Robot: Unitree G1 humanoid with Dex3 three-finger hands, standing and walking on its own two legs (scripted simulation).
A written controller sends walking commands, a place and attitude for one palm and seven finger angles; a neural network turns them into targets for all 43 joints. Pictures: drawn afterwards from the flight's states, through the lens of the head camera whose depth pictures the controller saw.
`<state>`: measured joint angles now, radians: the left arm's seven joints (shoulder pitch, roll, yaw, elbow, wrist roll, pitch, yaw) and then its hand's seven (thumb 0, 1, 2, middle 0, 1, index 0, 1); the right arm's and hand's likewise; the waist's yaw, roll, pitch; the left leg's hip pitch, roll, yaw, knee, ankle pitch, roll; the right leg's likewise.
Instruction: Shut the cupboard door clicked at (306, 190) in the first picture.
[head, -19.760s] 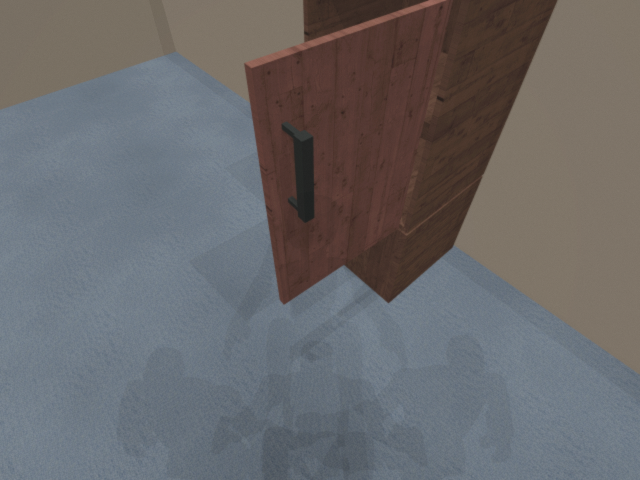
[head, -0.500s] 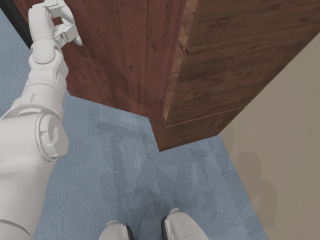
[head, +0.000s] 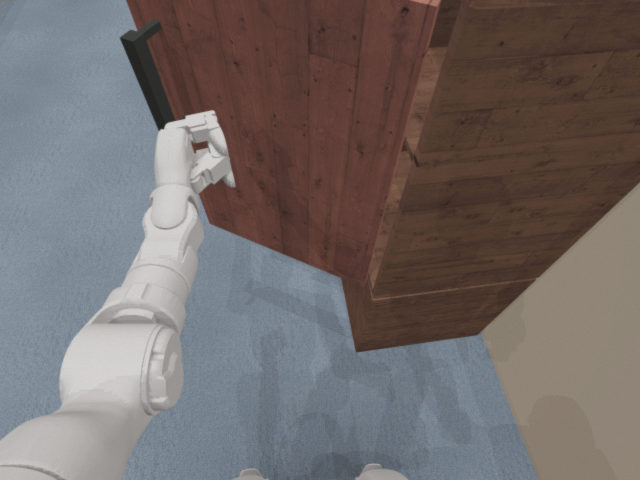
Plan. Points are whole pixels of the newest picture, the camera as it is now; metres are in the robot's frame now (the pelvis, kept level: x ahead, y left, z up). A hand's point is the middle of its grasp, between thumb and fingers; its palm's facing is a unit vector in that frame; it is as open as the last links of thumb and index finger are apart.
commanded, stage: draw the hand back to the body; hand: left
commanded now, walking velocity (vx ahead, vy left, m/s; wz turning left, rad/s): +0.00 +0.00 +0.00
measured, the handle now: (162, 86) +0.65 +0.19 +0.10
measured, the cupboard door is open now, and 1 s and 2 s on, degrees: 57 57 57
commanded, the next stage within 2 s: step back with the hand held close in 1.66 s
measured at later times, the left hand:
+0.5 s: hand (164, 203) +0.40 +0.15 +0.13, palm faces +0.04 -1.00 -0.03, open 3.1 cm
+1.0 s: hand (15, 321) +0.26 +0.23 +0.16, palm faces +0.32 -0.91 -0.28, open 4.0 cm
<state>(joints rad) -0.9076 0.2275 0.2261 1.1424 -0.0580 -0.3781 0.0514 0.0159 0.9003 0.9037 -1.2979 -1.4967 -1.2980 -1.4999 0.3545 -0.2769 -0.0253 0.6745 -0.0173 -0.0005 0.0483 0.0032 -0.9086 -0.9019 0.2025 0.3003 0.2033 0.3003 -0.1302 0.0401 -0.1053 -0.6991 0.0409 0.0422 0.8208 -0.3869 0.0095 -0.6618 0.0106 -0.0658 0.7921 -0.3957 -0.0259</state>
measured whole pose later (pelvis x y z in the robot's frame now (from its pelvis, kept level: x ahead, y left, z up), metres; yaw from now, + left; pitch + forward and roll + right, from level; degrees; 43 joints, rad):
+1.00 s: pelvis +0.00 +0.00 +0.04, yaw +0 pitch -3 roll +0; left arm 0.14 0.29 0.17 -0.06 -0.07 -0.06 0.07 0.02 0.90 0.90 -0.82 -0.97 -0.82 -0.97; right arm 0.15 -0.22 0.05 0.59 0.03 -0.02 -0.06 0.01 -0.90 -0.90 0.20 0.30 0.21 0.30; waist 0.06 0.06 0.01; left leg -0.12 0.01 0.06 0.39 -0.22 0.02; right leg -0.09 0.00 -0.05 0.38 -0.24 -0.01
